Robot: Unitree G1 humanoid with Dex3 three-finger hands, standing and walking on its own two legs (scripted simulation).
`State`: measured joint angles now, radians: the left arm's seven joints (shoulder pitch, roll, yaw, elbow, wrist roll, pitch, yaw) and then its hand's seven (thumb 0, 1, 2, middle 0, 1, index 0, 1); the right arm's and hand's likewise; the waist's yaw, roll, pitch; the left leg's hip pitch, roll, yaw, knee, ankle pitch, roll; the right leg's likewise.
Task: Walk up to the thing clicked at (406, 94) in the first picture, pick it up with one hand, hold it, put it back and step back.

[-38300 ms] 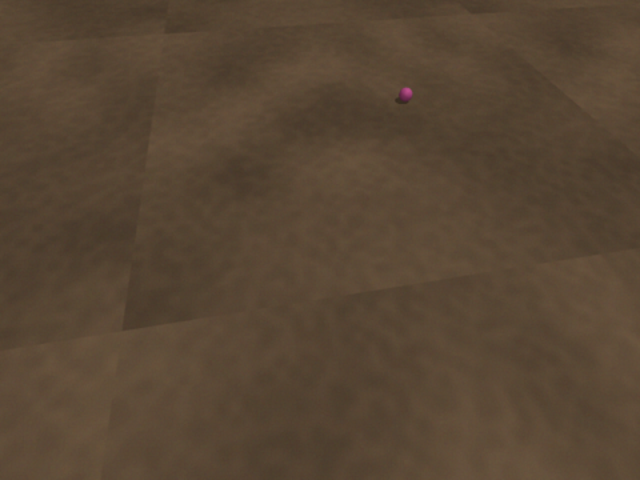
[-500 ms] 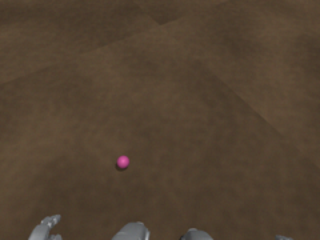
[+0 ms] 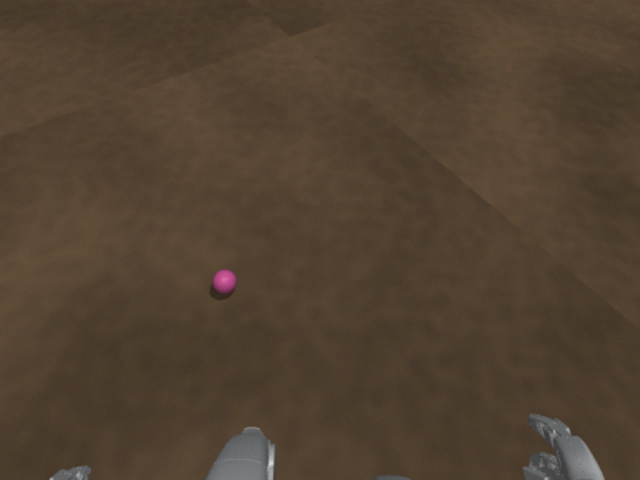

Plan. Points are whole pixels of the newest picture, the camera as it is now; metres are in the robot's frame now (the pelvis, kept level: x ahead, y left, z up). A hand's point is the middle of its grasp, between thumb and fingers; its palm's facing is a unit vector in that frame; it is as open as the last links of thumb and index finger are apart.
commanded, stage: step back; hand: left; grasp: from above
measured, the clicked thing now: (224, 281) +0.71 +0.33 -0.71
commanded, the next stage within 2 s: stand in 1.86 s
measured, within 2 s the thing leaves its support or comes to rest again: neither
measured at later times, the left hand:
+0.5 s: hand out of the picture -0.06 +0.27 -0.13, palm faces +0.09 -0.91 -0.40, open 7.4 cm
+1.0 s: hand out of the picture -0.29 +0.23 -0.11, palm faces +0.14 -0.88 -0.46, open 7.4 cm
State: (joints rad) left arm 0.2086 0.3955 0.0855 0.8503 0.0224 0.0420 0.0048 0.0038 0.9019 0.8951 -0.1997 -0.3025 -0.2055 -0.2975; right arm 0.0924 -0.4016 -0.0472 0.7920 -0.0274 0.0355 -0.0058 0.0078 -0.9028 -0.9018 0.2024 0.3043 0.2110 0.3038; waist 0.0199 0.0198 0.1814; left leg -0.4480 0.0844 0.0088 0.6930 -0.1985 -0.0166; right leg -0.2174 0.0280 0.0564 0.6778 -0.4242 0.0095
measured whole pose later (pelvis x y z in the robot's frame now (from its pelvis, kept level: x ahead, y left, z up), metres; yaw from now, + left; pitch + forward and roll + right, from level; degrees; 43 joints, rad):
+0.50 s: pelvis -0.17 -0.02 +0.01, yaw +5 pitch -3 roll +0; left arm 0.11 0.40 0.07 0.82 0.01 0.07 0.03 0.00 0.90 0.89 -0.20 -0.30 -0.21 -0.30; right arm 0.19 -0.36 -0.04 0.87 -0.04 0.04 0.00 0.01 -0.90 -0.90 0.20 0.30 0.21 0.30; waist -0.01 -0.02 0.17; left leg -0.31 -0.01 -0.01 0.64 -0.27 0.03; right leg -0.49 0.10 0.13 1.21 -0.53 -0.01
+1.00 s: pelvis -0.31 -0.06 +0.01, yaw +8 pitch -3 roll +1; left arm 0.24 0.38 0.07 0.89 0.05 -0.01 0.00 0.00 0.90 0.89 -0.20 -0.30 -0.21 -0.30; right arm 0.25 -0.42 -0.06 0.97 -0.04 0.05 0.02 0.01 -0.91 -0.90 0.20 0.30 0.21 0.30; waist 0.03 0.05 0.09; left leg -0.29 -0.02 -0.07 0.76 -0.51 -0.02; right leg -0.28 -0.04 -0.06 0.66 -0.34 -0.03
